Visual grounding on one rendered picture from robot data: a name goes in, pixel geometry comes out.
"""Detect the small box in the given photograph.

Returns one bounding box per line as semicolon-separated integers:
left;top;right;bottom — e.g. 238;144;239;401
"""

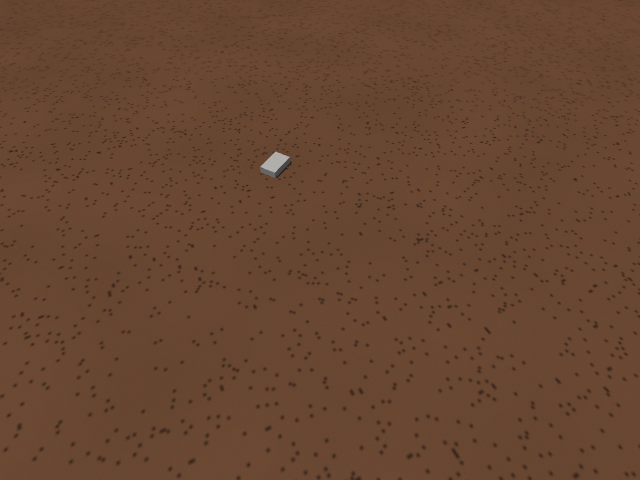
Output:
260;152;290;178

